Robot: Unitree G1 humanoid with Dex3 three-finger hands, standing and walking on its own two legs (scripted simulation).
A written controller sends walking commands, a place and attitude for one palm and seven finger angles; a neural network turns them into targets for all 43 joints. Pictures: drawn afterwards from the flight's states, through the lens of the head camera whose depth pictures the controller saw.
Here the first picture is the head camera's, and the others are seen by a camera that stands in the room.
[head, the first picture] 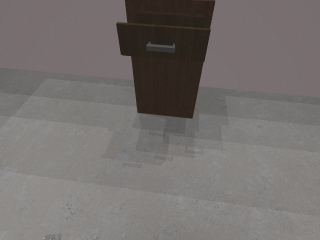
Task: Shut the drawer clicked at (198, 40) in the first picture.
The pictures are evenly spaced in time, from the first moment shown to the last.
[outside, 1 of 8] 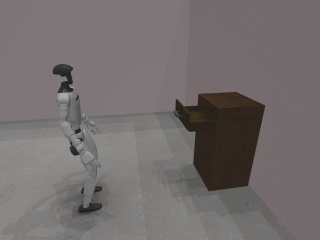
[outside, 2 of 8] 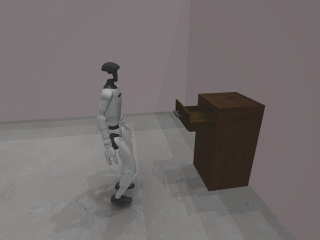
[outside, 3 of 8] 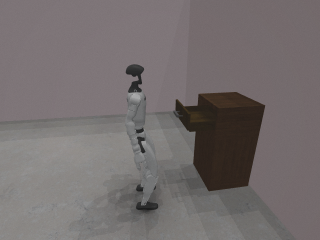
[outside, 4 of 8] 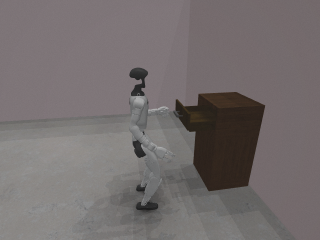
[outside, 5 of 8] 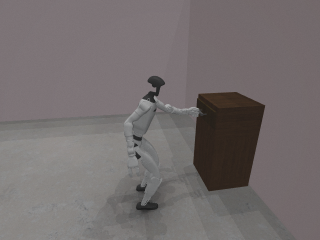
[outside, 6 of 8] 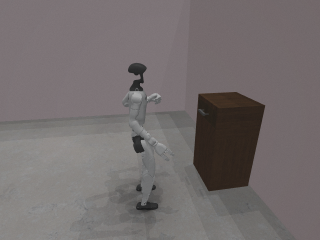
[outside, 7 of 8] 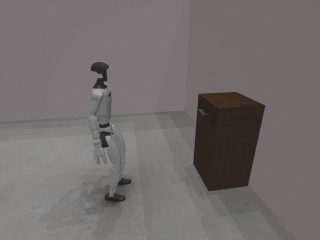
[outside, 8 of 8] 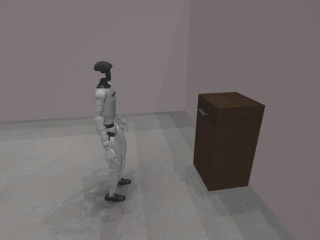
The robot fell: no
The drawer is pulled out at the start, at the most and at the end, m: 0.26 0.26 0.00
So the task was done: yes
